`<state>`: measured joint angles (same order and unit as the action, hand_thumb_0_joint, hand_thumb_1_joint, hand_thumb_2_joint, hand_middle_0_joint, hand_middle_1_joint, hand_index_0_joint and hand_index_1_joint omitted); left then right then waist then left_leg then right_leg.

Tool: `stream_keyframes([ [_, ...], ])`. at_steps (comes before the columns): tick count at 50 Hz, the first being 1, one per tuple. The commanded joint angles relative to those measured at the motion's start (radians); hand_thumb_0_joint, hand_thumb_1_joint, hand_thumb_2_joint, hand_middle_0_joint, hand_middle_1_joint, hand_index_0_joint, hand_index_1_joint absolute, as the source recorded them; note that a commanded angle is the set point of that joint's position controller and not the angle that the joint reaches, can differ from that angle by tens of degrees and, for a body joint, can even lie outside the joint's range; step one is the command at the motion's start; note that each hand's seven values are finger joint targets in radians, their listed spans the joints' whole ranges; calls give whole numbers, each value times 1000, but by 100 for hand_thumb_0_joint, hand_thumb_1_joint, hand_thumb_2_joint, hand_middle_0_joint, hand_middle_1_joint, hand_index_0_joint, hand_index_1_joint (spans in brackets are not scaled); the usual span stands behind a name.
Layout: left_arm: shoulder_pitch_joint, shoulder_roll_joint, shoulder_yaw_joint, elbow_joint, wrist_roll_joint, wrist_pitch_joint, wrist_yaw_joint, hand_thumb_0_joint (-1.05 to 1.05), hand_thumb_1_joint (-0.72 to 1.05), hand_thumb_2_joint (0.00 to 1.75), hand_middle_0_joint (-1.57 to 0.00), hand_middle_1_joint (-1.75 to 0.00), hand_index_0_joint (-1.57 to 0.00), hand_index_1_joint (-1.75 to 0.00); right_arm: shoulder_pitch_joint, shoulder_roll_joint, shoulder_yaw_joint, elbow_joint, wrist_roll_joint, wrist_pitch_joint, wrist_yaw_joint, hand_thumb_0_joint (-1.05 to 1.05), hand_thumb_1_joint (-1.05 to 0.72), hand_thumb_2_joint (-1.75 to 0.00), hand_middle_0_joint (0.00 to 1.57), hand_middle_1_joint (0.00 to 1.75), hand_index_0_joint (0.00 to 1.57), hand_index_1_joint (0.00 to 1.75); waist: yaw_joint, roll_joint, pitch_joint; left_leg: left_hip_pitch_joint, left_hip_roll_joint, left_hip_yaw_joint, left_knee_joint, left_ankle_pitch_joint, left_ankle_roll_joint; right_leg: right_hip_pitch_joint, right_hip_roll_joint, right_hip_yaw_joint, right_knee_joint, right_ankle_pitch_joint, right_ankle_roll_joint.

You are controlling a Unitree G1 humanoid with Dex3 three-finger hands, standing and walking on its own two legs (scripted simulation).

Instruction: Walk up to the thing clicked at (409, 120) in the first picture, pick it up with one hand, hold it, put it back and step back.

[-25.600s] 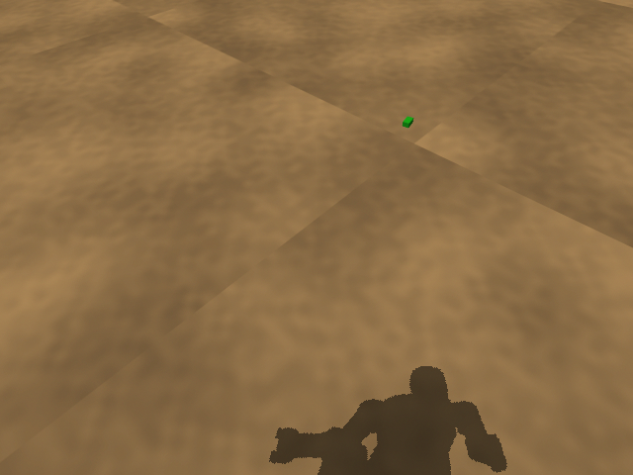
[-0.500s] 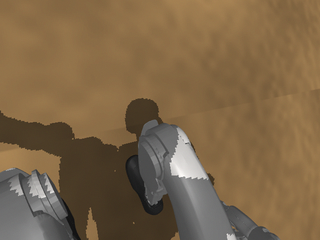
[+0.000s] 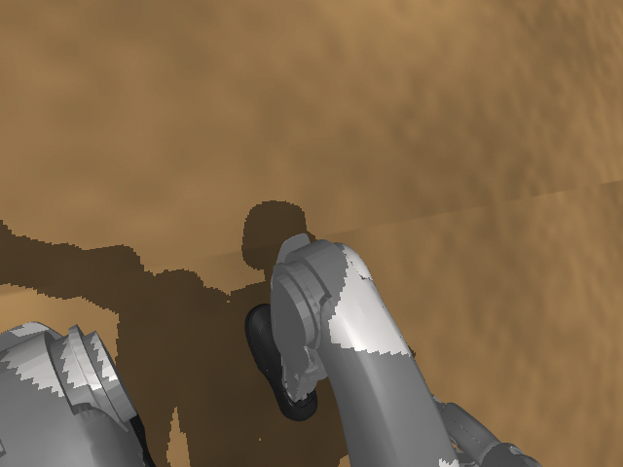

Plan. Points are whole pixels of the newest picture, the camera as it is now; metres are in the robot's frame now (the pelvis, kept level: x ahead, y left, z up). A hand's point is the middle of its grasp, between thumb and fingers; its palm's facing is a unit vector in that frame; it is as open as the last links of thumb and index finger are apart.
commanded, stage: close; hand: left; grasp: from above
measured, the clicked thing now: out of the picture +0.47 +0.34 -0.29
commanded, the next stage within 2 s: settle in 0.14 s
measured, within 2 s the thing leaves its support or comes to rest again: leaves its support in 0.44 s
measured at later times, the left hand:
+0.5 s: hand out of the picture +0.46 +0.35 -0.24, palm faces -0.41 -0.14 -0.90, open 6.6 cm
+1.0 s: hand out of the picture +0.45 +0.36 -0.15, palm faces -0.45 -0.08 -0.89, open 6.6 cm
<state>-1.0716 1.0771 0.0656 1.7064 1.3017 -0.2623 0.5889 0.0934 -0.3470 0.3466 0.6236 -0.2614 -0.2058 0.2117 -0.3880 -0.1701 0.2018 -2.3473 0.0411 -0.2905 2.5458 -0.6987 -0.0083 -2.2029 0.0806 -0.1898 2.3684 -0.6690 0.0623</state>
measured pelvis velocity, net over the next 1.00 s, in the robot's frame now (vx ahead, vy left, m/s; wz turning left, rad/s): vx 0.00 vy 0.00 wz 0.07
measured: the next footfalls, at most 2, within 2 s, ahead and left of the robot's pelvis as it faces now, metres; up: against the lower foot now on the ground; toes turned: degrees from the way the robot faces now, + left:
none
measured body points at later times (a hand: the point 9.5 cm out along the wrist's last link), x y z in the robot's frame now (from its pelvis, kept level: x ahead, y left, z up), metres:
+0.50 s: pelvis +0.00 +0.00 +0.00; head +0.28 +0.13 +0.33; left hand +0.48 +0.35 -0.19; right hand +0.06 -0.26 -0.05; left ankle +0.07 +0.13 -0.27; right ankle +0.12 -0.12 -0.27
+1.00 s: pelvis +0.00 +0.00 +0.02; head +0.23 +0.11 +0.38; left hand +0.47 +0.36 -0.10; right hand +0.10 -0.26 -0.07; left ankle +0.07 +0.13 -0.27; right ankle +0.12 -0.12 -0.27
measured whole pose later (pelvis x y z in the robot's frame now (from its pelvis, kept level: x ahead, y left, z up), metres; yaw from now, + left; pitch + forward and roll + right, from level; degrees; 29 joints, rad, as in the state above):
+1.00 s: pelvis +0.00 +0.00 +0.02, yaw +4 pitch +31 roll -12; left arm -1.01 0.86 0.02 1.38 1.22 -0.18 0.28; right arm 0.15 -0.32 0.18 0.62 -0.15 -0.07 0.19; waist -0.28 -0.02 0.02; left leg -2.36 0.02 -0.21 2.45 -0.65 0.00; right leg -2.23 0.04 -0.13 2.33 -0.67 0.04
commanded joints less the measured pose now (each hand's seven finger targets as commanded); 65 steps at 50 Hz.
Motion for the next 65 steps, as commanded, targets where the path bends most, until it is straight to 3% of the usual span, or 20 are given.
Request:
stream_keyframes([
  [1, -274, 206, 8, -142, -14, 11, 51, 0, 86, 18, -112, -25, -115, -21, 183, -346, -108, 18, 4, -10, -9, 0, -89, -90, 20, 30, 20, 30, -67, 598, -631, 535, 41, 93, -266, 215, 0, 310, 32, -111, -196, 273, -74],
  [3, -229, 199, 3, -55, -11, 26, 50, 0, 88, 18, -115, -22, -118, -19, 178, -344, -103, 19, 4, -16, -8, 0, -89, -90, 20, 30, 20, 30, -74, 566, -597, 511, 39, 95, -258, 194, 4, 306, 31, -109, -194, 261, -74],
  [6, -242, 236, 28, -90, -23, 32, 48, 0, 91, 19, -118, -21, -120, -18, 191, -339, -96, 21, 6, -18, -8, 0, -89, -90, 20, 30, 20, 30, -62, 535, -610, 477, 36, 108, -246, 191, 14, 329, 34, -100, -215, 256, -70],
  [10, -240, 212, 12, -94, -34, 42, 33, 0, 93, 14, -119, -19, -122, -15, 185, -343, -106, 13, 8, -24, -8, 0, -89, -90, 20, 30, 20, 30, -64, 557, -631, 506, 37, 110, -250, 205, 11, 342, 33, -97, -210, 269, -72],
  [12, -241, 238, 33, -104, -38, 38, 35, 0, 96, 14, -121, -19, -124, -15, 193, -347, -107, 9, 9, -18, -11, 0, -89, -90, 20, 30, 20, 30, -63, 564, -663, 507, 37, 110, -251, 217, 12, 370, 36, -97, -217, 280, -72],
  [13, -232, 242, 37, -98, -46, 38, 35, 0, 88, 15, -120, -21, -124, -17, 188, -345, -107, 8, 12, -15, -12, 0, -91, -90, 20, 30, 20, 30, -55, 541, -662, 495, 38, 111, -248, 212, 14, 376, 38, -93, -221, 280, -71],
  [14, -269, 213, 9, -155, -45, 36, 25, 0, 87, 16, -121, -18, -124, -15, 191, -341, -109, 2, 14, -18, -10, 0, -91, -90, 20, 30, 20, 30, -58, 564, -673, 508, 36, 117, -240, 237, 15, 377, 36, -91, -218, 303, -70],
  [18, -243, 274, 71, -172, -61, 49, 2, 0, 88, 14, -122, -14, -125, -12, 206, -347, -121, 20, 22, -10, -11, 0, -91, -90, 20, 30, 20, 30, -37, 603, -709, 534, 36, 117, -250, 263, 7, 376, 31, -95, -212, 305, -78],
  [20, -241, 257, 63, -214, -58, 53, -14, 0, 91, 13, -124, -14, -127, -11, 192, -341, -129, 7, 22, -2, -11, 0, -91, -90, 20, 30, 20, 30, -23, 645, -734, 567, 35, 117, -257, 272, 0, 360, 28, -95, -206, 301, -85],
  [21, -244, 219, 34, -220, -56, 56, -25, 0, 91, 12, -125, -13, -128, -10, 189, -329, -129, 5, 22, -2, -7, 0, -91, -90, 20, 30, 20, 30, -27, 649, -719, 563, 35, 119, -265, 259, 1, 353, 29, -91, -202, 295, -85],
  [23, -225, 244, 68, -252, -62, 58, -30, 0, 94, 13, -126, -13, -129, -10, 183, -338, -143, 4, 27, 8, -12, 0, -91, -90, 20, 30, 20, 30, -7, 638, -744, 547, 30, 126, -259, 259, 2, 355, 29, -91, -215, 296, -89],
  [27, -210, 192, 48, -340, -66, 65, -73, 0, 101, 13, -132, -11, -135, -8, 194, -316, -165, 7, 36, 22, -7, 0, -90, -90, 20, 30, 20, 30, 14, 676, -779, 571, 26, 138, -266, 289, 2, 343, 28, -80, -212, 310, -92],
  [31, -190, 168, 65, -387, -80, 83, -108, 0, 100, 14, -133, -9, -135, -7, 223, -307, -199, 14, 55, 39, -1, 0, -91, -90, 20, 30, 20, 30, 29, 641, -803, 542, 21, 147, -279, 268, 10, 349, 24, -64, -229, 302, -92],
  [33, -223, 95, 22, -436, -87, 87, -138, 0, 101, 11, -133, -7, -135, -5, 219, -298, -211, 7, 65, 48, 1, 0, -91, -90, 20, 30, 20, 30, 27, 650, -817, 555, 16, 148, -292, 272, 6, 315, 20, -67, -228, 298, -97],
  [34, -237, 99, 20, -459, -90, 88, -147, 0, 101, 10, -132, -8, -135, -5, 224, -292, -212, 14, 70, 55, 0, 0, -91, -90, 20, 30, 20, 30, 42, 655, -830, 551, 16, 149, -299, 261, 9, 312, 20, -64, -228, 292, -96],
  [36, -226, 61, 11, -433, -93, 98, -173, 0, 98, 9, -131, -6, -134, -3, 240, -296, -229, 10, 80, 65, 1, 0, -90, -90, 20, 30, 20, 30, 28, 606, -789, 530, 10, 142, -315, 240, 9, 284, 12, -63, -231, 271, -97],
  [41, -252, -3, -24, -454, -91, 101, -236, 0, 95, 8, -129, -4, -131, -2, 255, -279, -251, 8, 103, 100, -10, 0, -90, -90, 20, 30, 20, 30, 42, 572, -778, 511, -2, 144, -345, 175, 13, 242, 1, -50, -244, 218, -100],
  [45, -248, -7, -27, -465, -92, 95, -274, 0, 90, 11, -128, -4, -129, -3, 253, -265, -259, -6, 116, 123, -25, 0, -91, -90, 20, 30, 20, 30, 59, 532, -797, 490, -10, 164, -343, 154, 21, 259, -1, -31, -263, 194, -103],
  [50, -289, 53, 7, -537, -82, 78, -295, 0, 92, 9, -129, -2, -130, -1, 257, -247, -268, -18, 124, 151, -51, 0, -91, -90, 20, 30, 20, 30, 82, 529, -862, 486, -18, 189, -343, 162, 24, 296, -2, -4, -281, 174, -105],
  [65, -254, 6, 15, -630, -105, 101, -358, 0, 88, 9, -122, -12, -125, -8, 299, -229, -313, -10, 145, 217, -101, 0, -92, -91, 20, 30, 20, 30, 118, 550, -944, 593, -31, 209, -419, 219, 22, 301, -23, 8, -324, 214, -110],
])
